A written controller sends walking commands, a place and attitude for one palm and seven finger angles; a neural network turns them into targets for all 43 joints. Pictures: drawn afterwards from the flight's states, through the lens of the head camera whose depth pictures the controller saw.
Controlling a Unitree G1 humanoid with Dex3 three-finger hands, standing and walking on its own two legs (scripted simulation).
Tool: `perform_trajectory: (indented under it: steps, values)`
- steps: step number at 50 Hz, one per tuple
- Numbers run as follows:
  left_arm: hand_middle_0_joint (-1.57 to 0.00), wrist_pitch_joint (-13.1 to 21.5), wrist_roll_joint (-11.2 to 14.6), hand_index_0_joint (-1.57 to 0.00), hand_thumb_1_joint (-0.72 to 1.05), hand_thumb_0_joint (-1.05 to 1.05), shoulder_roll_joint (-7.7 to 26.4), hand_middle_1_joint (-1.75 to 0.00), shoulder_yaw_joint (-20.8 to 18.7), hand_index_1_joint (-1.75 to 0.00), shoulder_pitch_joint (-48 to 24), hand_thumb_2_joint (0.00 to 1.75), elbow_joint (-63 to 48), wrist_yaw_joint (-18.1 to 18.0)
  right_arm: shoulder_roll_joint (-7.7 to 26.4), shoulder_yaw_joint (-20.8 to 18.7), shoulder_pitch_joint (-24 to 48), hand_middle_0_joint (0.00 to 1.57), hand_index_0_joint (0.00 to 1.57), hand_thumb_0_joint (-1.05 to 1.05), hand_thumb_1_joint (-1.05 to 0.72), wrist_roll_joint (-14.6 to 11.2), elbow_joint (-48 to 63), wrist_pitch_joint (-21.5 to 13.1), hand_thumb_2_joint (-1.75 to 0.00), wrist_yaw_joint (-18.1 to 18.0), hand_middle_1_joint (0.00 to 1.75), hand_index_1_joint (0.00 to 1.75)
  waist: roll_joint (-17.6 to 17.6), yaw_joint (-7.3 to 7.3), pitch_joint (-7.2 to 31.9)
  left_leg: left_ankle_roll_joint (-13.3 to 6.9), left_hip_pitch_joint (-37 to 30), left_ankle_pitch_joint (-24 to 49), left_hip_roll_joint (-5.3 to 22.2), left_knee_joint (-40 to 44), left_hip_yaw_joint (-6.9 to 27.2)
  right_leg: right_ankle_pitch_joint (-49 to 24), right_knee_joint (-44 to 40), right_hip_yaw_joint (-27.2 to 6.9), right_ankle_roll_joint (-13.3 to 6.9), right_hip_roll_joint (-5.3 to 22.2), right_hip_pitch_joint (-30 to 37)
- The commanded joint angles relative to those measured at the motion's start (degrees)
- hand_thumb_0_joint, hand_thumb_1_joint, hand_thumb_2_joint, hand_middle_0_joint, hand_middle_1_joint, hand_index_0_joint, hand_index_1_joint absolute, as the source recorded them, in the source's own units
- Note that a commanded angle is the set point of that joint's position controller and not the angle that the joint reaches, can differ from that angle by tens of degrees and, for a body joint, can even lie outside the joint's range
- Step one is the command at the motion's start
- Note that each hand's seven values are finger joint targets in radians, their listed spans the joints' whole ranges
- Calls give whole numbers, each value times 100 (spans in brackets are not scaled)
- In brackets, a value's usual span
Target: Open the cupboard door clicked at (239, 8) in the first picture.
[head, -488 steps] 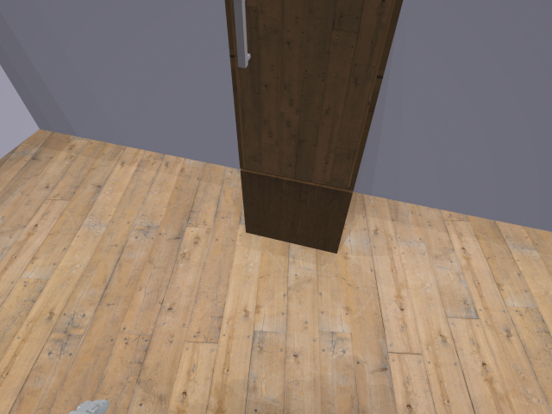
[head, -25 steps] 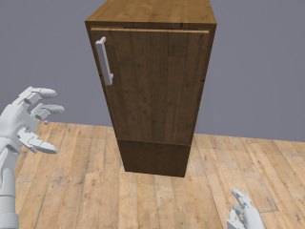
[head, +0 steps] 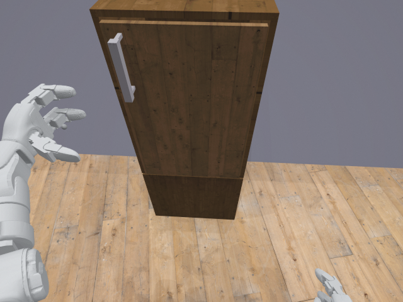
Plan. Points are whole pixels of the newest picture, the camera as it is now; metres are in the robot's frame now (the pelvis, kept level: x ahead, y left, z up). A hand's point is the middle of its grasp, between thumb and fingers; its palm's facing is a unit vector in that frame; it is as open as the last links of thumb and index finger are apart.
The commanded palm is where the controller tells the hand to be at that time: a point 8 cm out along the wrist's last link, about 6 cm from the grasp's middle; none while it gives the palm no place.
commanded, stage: move the hooked fingers beside the handle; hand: left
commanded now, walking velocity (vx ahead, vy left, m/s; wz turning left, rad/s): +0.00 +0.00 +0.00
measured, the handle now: (124, 69) +0.61 +0.23 +0.15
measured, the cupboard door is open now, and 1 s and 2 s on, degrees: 0 0 0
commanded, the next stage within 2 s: slide the fingers in behind the handle in 1.88 s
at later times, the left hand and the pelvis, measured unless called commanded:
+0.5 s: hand (79, 100) +0.46 +0.28 +0.17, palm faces -0.01 -1.00 +0.00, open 14.0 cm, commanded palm +0.44 +0.33 +0.16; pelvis +0.01 +0.01 -0.01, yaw -1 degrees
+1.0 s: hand (83, 81) +0.53 +0.30 +0.17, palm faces -0.01 -1.00 +0.02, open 14.0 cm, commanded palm +0.53 +0.34 +0.16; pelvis +0.01 +0.02 -0.01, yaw -2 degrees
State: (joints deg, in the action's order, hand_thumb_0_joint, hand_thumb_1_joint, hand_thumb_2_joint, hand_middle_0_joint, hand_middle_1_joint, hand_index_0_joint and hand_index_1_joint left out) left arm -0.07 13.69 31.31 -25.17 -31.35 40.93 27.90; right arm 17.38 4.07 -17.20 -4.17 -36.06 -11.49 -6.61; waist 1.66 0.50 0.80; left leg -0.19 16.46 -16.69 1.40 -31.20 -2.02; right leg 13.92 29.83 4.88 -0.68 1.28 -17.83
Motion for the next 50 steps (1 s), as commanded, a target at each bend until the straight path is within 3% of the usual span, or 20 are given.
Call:
perform_trajectory:
  steps: [1, 2, 5, 8, 13, 16, 17, 18, 21, 22, 27, 32, 33, 38, 40, 42, 44, 47, 48, 50]
  values:
    - [-30, 568, 90, -30, -50, 0, 1720, -120, -228, -120, -2676, 30, -1110, -26, 796, -352, 127, 20, 20, 0, -90, 30, 752, -230, -90, -36, 30, 30, 414, 96, 1742, -138, -600, 1365, -178, 352, 289, -1324, -263, -274, -110, -135, 479]
    - [-30, 584, 135, -30, -50, 0, 1822, -120, -351, -120, -2573, 30, -969, -22, 821, -358, 71, 20, 20, 0, -90, 51, 754, -211, -90, -18, 30, 30, 157, 49, 1736, -148, -521, 1424, -173, 340, 303, -1393, -252, -271, -113, -161, 546]
    - [-30, 574, 84, -30, -50, 0, 1874, -120, -347, -120, -2714, 30, -573, -13, 862, -369, -33, 20, 20, 0, -90, 40, 703, -121, -90, 5, 30, 30, 136, 101, 1615, -152, -333, 1339, -166, 340, 281, -1386, -217, -273, -96, -140, 430]
    - [-30, 657, -7, -30, -50, 0, 2121, -120, -437, -120, -3096, 30, -514, -35, 899, -411, -161, 20, 20, 0, -90, 65, 673, -50, -90, 24, 30, 30, 343, 135, 1816, -146, -378, 1495, -169, 279, 276, -1499, -175, -295, -105, -148, 443]
    - [-30, 838, -90, -30, -50, 0, 2368, -120, -513, -120, -3472, 30, 218, 22, 958, -427, -405, 20, 20, 0, -90, 83, 564, 104, -90, 39, 30, 30, 93, 253, 1793, -168, -90, 1410, -156, 176, 246, -1546, -106, -336, -70, -155, 388]
    - [-30, 991, -207, -30, -50, 0, 2307, -120, -319, -120, -3870, 30, 323, 60, 958, -440, -543, 20, 20, 0, -90, 107, 515, 158, -90, 41, 30, 30, 546, 326, 1971, -136, -290, 1605, -141, 98, 288, -1572, -44, -313, -95, -166, 160]
    - [-30, 1032, -176, -30, -50, 0, 2240, -120, -251, -120, -3998, 30, 390, 84, 965, -444, -576, 20, 20, 0, -90, 116, 497, 181, -90, 44, 30, 30, 418, 380, 1983, -146, -294, 1699, -142, 51, 290, -1670, -33, -312, -93, -196, 152]
    - [-30, 1062, -172, -30, -50, 0, 2443, -120, -451, -120, -3934, 30, 483, 92, 992, -472, -663, 20, 20, 0, -90, 125, 465, 209, -90, 50, 30, 30, 203, 342, 2129, -149, -278, 1777, -121, 34, 312, -1763, 1, -299, -75, -191, 230]
    - [-30, 1071, -224, -30, -50, 0, 2366, -120, -300, -120, -4126, 30, 935, 155, 1016, -471, -758, 20, 20, 0, -90, 122, 392, 310, -90, 57, 30, 30, 187, 447, 2000, -158, -128, 1585, -113, 1, 302, -1608, 9, -295, -50, -182, -1]
    - [-30, 1108, -223, -30, -50, 0, 2374, -120, -268, -120, -4335, 30, 949, 163, 1019, -460, -772, 20, 20, 0, -90, 137, 373, 336, -90, 60, 30, 30, 429, 456, 2016, -148, -151, 1686, -132, -32, 279, -1687, 27, -314, -73, -188, -17]
    - [-30, 1212, -373, -30, -50, 0, 2559, -120, -285, -120, -4660, 30, 1241, 105, 1040, -476, -970, 20, 20, 0, -90, 173, 338, 495, -90, 80, 30, 30, 450, 534, 2187, -138, -138, 1864, -102, -126, 341, -1693, 108, -292, -69, -207, -152]
    - [-30, 1292, -478, -30, -50, 0, 3027, -120, -511, -120, -5010, 30, 1706, 89, 1104, -470, -1166, 20, 20, 0, -90, 191, 258, 672, -90, 79, 30, 30, 238, 640, 2205, -168, 138, 1793, -84, -200, 345, -1726, 147, -314, -31, -212, -167]
    - [-30, 1274, -526, -30, -50, 0, 2985, -120, -415, -120, -5037, 30, 1811, 112, 1097, -461, -1172, 20, 20, 0, -90, 180, 274, 702, -90, 93, 30, 30, 349, 673, 2215, -171, 162, 1754, -88, -214, 327, -1723, 149, -335, -15, -210, -223]
    - [-30, 1375, -652, -30, -50, 0, 3461, -120, -634, -120, -5201, 30, 1863, 167, 1127, -480, -1365, 20, 20, 0, -90, 208, 302, 896, -90, 116, 30, 30, 559, 670, 2633, -166, 72, 2097, -75, -344, 340, -1952, 237, -354, -5, -233, -185]
    - [-30, 1328, -700, -30, -50, 0, 3305, -120, -422, -120, -5414, 30, 2101, 210, 1136, -470, -1432, 20, 20, 0, -90, 214, 235, 966, -90, 115, 30, 30, 638, 823, 2321, -153, 132, 1967, -54, -357, 371, -1741, 181, -314, 2, -245, -516]
    - [-30, 1322, -682, -30, -50, 0, 3494, -120, -558, -120, -5388, 30, 2243, 238, 1183, -472, -1525, 20, 20, 0, -90, 228, 245, 1027, -90, 105, 30, 30, 544, 817, 2392, -174, 148, 2012, -40, -383, 382, -1748, 196, -319, -10, -272, -515]
    - [-30, 1294, -739, -30, -50, 0, 3469, -120, -428, -120, -5691, 30, 2255, 268, 1185, -477, -1595, 20, 20, 0, -90, 237, 191, 1084, -90, 105, 30, 30, 704, 937, 2441, -165, 129, 1980, -29, -431, 397, -1677, 179, -319, 13, -260, -673]
    - [-30, 1240, -760, -30, -50, 0, 3672, -120, -515, -120, -5820, 30, 2591, 277, 1241, -451, -1726, 20, 20, 0, -90, 249, 155, 1153, -90, 79, 30, 30, 484, 1028, 2297, -189, 340, 1818, -17, -467, 420, -1551, 173, -312, 14, -287, -783]
    - [-30, 1229, -812, -30, -50, 0, 3824, -120, -531, -120, -5991, 30, 2607, 290, 1255, -446, -1748, 20, 20, 0, -90, 253, 138, 1179, -90, 73, 30, 30, 650, 1071, 2363, -178, 368, 1776, -8, -495, 411, -1532, 181, -330, 36, -271, -825]
    - [-30, 1219, -929, -30, -50, 0, 3739, -120, -319, -120, -6220, 30, 2658, 284, 1244, -427, -1835, 20, 20, 0, -90, 265, 95, 1219, -90, 69, 30, 30, 751, 1170, 2358, -168, 386, 1788, 6, -556, 453, -1454, 204, -311, 36, -276, -999]
